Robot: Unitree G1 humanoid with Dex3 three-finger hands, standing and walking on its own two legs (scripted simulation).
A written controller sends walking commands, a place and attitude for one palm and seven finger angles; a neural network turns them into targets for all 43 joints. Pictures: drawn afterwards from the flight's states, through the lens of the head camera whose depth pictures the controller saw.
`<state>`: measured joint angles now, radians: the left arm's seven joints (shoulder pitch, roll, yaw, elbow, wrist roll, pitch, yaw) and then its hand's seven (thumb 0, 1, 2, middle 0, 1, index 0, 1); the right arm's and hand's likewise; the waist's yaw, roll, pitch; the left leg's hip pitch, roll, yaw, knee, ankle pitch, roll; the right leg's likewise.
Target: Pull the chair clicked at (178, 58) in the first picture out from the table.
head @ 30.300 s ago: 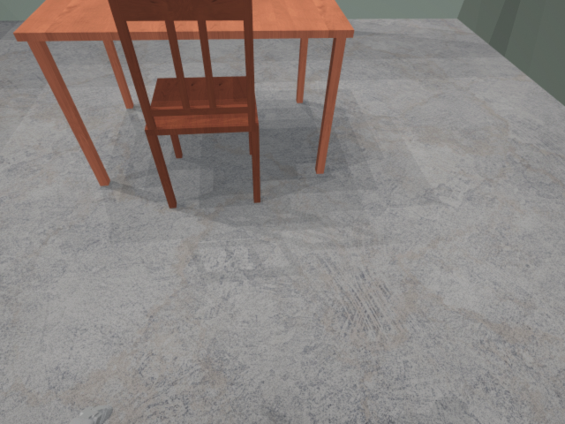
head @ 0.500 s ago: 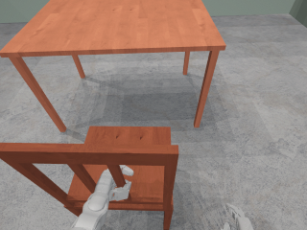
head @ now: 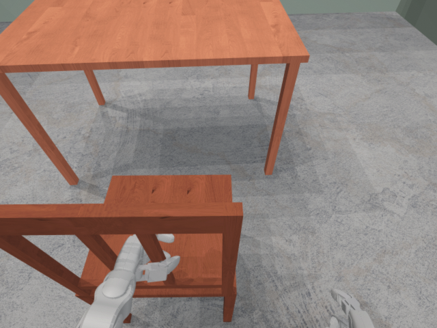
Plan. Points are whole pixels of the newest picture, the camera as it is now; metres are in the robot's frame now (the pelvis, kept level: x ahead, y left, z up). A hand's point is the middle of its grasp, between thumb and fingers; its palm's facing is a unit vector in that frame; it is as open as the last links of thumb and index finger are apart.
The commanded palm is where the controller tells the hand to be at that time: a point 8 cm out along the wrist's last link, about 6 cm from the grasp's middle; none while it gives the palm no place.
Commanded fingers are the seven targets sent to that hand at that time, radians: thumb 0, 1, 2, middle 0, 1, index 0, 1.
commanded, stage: open the thumb and straighten the fingers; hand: left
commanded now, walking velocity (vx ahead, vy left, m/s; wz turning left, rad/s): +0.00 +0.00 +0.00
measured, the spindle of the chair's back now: (111, 261) +0.27 +0.23 -0.07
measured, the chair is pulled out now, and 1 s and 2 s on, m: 0.53 0.53 0.53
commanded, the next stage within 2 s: draw the fingers out of the gap in 0.54 s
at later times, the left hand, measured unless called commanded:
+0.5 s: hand (155, 260) +0.26 +0.13 -0.06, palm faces -0.11 -0.98 -0.14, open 16.8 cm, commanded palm +0.25 +0.19 -0.03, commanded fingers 0.00 -0.55 0.20 0.00 0.00 0.00 0.00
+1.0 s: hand (146, 296) +0.20 +0.14 -0.06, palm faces -0.08 -0.99 -0.14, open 17.5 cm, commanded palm +0.18 +0.19 -0.03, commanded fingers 0.00 -0.55 0.20 0.00 0.00 0.00 0.00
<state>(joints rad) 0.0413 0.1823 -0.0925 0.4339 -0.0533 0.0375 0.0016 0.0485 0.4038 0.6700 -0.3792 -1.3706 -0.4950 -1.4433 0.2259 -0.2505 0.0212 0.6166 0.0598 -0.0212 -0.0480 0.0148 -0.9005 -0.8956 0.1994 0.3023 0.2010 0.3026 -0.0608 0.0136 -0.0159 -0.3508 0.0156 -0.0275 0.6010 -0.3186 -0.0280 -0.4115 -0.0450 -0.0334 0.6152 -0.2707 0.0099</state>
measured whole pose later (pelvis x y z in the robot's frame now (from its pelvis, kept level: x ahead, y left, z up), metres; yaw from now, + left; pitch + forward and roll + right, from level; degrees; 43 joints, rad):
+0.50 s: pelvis +0.02 +0.00 -0.02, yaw +1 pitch +10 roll +0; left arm 0.17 0.19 -0.07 0.13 -0.06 0.24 -0.04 -0.01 -0.53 0.21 -0.10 -0.29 -0.10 -0.29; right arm 0.24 -0.26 0.04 0.54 0.04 -0.13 -0.08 0.02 -0.90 -0.90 0.20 0.30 0.20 0.30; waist -0.04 0.04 -0.09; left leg -0.53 0.01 -0.05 0.82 -0.45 -0.02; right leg -0.58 -0.06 -0.05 0.82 -0.40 0.02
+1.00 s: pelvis +0.03 +0.01 -0.04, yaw +1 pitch +11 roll -1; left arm 0.52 0.20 -0.12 -0.20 -0.04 0.29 0.00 -0.01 -0.54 0.20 -0.03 -0.01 0.00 0.00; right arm 0.27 -0.24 0.02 0.47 0.04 -0.11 -0.10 0.02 -0.90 -0.90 0.20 0.30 0.20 0.30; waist -0.04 0.04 -0.14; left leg -0.60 0.01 -0.06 0.93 -0.51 -0.02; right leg -0.63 -0.06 -0.06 0.90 -0.45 0.02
